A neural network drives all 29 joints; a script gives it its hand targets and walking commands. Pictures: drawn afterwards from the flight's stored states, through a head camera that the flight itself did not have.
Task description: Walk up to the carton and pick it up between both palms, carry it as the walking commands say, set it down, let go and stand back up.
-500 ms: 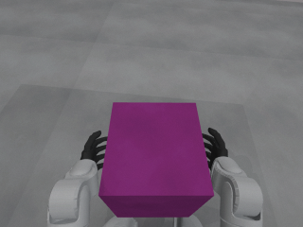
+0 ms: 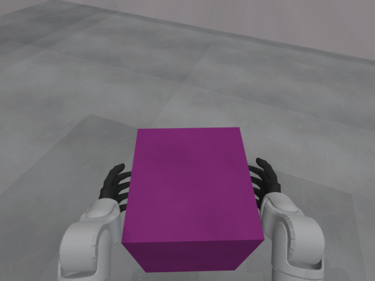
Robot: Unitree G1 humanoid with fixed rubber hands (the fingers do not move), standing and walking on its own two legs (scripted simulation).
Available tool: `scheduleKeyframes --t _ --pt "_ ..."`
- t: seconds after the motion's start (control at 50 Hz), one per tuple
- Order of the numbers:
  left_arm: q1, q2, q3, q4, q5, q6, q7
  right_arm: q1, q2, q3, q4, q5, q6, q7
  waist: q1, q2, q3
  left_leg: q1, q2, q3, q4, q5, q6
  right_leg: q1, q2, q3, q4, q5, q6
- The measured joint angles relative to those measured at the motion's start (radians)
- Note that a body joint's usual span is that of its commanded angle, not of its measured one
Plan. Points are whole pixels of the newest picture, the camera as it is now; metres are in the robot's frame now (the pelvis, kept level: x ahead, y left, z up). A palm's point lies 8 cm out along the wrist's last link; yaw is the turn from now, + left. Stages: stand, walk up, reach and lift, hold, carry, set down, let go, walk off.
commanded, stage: carry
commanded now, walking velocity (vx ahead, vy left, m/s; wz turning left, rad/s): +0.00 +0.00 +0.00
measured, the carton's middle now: (189, 204) +0.27 +0.00 +0.04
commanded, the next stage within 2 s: hold in 1.84 s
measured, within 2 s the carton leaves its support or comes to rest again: neither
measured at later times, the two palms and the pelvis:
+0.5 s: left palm (91, 230) +0.18 +0.16 +0.10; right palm (267, 231) +0.19 -0.13 +0.10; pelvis -0.05 +0.02 +0.00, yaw +0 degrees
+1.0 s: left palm (111, 227) +0.20 +0.14 +0.07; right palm (272, 225) +0.21 -0.15 +0.08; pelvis -0.06 +0.00 +0.00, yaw +0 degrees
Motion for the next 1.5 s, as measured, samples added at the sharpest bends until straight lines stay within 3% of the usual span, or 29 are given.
scheduleKeyframes --t 0.04,0.1,0.2,0.28,0.42,0.62,0.8,1.08,1.5 --pt "0.000 0.000 0.012 0.011 0.000 0.019 0.000 0.003 0.000 0.008 0.028 -0.003 0.002 0.000 0.011 0.004 -0.005 0.000 -0.002 0.002 -0.003 -0.010 0.019 -0.007 0.010 0.010 0.027 -0.071 0.022" --pt "-0.014 0.000 0.017 0.028 -0.002 0.029 0.001 0.006 -0.001 0.007 0.041 -0.007 -0.001 0.000 0.024 0.010 -0.003 -0.004 -0.004 0.002 -0.023 0.005 0.032 -0.019 0.036 0.019 0.058 -0.089 0.022" --pt "-0.038 0.001 0.009 0.045 -0.005 0.023 0.003 0.006 0.000 -0.010 0.031 -0.006 -0.007 0.001 0.022 0.018 -0.005 -0.021 -0.019 0.007 -0.061 0.049 0.045 0.005 0.077 0.024 0.004 -0.057 -0.007" --pt "-0.049 0.001 0.005 0.053 -0.006 0.018 0.003 0.004 -0.001 -0.018 0.023 -0.006 -0.006 0.001 0.007 0.033 -0.005 -0.026 -0.031 0.014 -0.088 0.080 0.050 0.038 0.089 0.024 -0.088 0.080 -0.052" --pt "-0.040 0.001 0.008 0.062 -0.006 0.029 -0.001 0.004 -0.001 -0.011 0.029 -0.017 0.016 0.001 -0.010 0.051 -0.018 -0.023 -0.027 0.023 -0.108 0.109 0.042 0.027 0.089 0.026 -0.082 0.095 -0.074" --pt "-0.051 0.001 0.019 0.103 -0.003 0.030 -0.003 -0.019 0.000 -0.019 0.077 -0.022 0.022 0.000 0.004 0.049 -0.038 -0.052 0.008 0.022 -0.082 0.115 0.020 0.007 0.114 0.010 -0.074 0.106 -0.101" --pt "-0.105 0.000 0.046 0.256 0.014 -0.053 -0.019 -0.064 0.004 -0.050 0.222 -0.033 -0.063 0.002 0.005 0.047 -0.030 -0.070 0.034 0.011 -0.058 0.113 0.005 0.005 0.134 -0.010 -0.076 0.110 -0.121" --pt "-0.107 -0.001 0.051 0.274 0.013 -0.155 -0.021 -0.066 0.004 -0.052 0.250 -0.018 -0.174 0.004 -0.001 0.035 0.018 -0.073 0.042 0.011 -0.046 0.096 0.000 0.007 0.140 -0.012 -0.077 0.099 -0.127" --pt "-0.093 0.000 0.052 0.302 0.010 -0.199 -0.022 -0.047 0.002 -0.043 0.283 -0.018 -0.226 0.007 0.010 0.028 0.013 -0.049 0.031 0.025 -0.043 0.073 0.011 0.027 0.125 -0.002 -0.070 0.078 -0.112"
